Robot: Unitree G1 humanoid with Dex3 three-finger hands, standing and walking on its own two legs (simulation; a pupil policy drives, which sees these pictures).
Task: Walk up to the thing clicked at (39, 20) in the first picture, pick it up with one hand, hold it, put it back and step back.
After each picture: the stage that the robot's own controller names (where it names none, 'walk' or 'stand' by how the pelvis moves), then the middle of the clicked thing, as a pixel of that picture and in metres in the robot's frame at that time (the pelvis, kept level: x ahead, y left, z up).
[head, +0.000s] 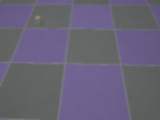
stand; (38, 21) +1.74 +0.58 -0.72
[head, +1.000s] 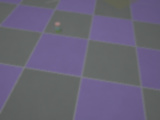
walk; (57, 27) +1.65 +0.25 -0.69
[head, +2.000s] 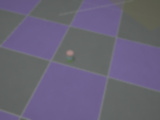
walk; (69, 56) +1.04 +0.09 -0.71
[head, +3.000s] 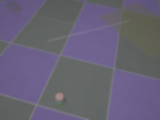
walk; (59, 99) +0.62 +0.15 -0.71
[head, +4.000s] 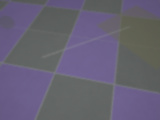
stand; out of the picture +0.41 +0.22 -0.71
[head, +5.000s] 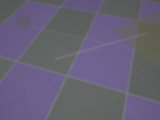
stand; out of the picture +0.37 +0.18 -0.72
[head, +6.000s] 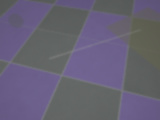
stand; out of the picture +0.36 +0.20 -0.72
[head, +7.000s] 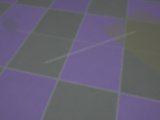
stand; out of the picture +0.34 +0.21 -0.72
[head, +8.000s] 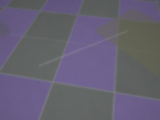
stand; out of the picture +0.32 +0.23 -0.72
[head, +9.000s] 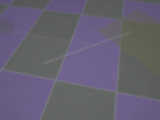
stand; out of the picture +0.34 +0.21 -0.72
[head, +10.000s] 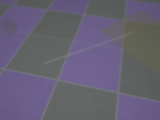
stand; out of the picture +0.34 +0.20 -0.72
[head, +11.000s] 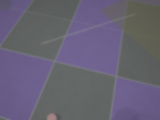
go down; out of the picture +0.37 +0.20 -0.70
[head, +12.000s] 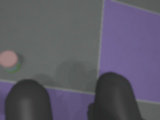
go down; (10, 62) +0.43 +0.24 -0.28
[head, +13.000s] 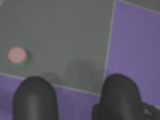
close in; (19, 58) +0.43 +0.24 -0.29
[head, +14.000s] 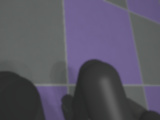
close in; out of the picture +0.41 +0.27 -0.22
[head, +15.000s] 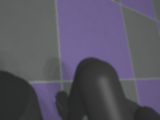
close; out of the picture +0.40 +0.28 -0.22
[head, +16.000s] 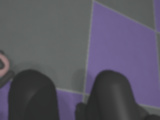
lift; out of the picture +0.33 +0.26 -0.16
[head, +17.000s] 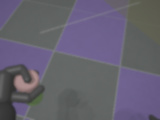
lift; (30, 88) +0.32 +0.18 +0.01
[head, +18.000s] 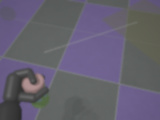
hold; (36, 91) +0.32 +0.17 +0.00
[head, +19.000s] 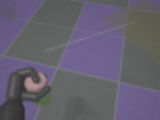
hold; (38, 90) +0.33 +0.17 -0.01
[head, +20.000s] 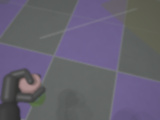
crouch; (33, 90) +0.33 +0.18 -0.05
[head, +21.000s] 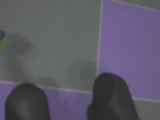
lower; out of the picture +0.48 +0.25 -0.09
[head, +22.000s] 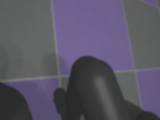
lower; out of the picture +0.43 +0.30 -0.23
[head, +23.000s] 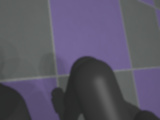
lower; out of the picture +0.44 +0.29 -0.23
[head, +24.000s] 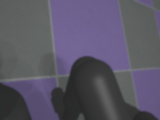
lower; out of the picture +0.44 +0.28 -0.23
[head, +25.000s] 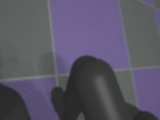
lower; out of the picture +0.44 +0.28 -0.23
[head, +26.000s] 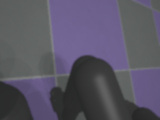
open; out of the picture +0.44 +0.26 -0.23
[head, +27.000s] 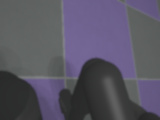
stand; out of the picture +0.43 +0.25 -0.23
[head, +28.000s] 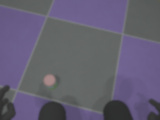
walk; (50, 82) +0.43 +0.18 -0.49
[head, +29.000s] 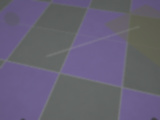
stand; out of the picture +0.38 +0.17 -0.66
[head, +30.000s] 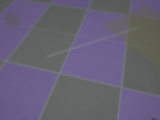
stand; out of the picture +0.40 +0.17 -0.67
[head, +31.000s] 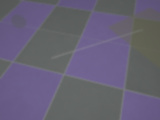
stand; out of the picture +0.39 +0.17 -0.71
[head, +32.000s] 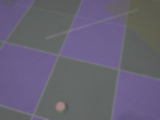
walk; (61, 108) +0.44 +0.15 -0.71
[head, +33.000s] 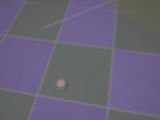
walk; (61, 86) +0.61 +0.21 -0.69
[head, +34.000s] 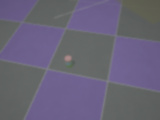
walk; (68, 61) +0.93 +0.21 -0.70
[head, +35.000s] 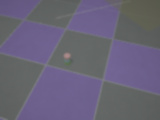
stand; (67, 59) +1.02 +0.15 -0.71
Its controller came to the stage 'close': yes
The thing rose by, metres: 0.70
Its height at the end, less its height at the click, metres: +0.00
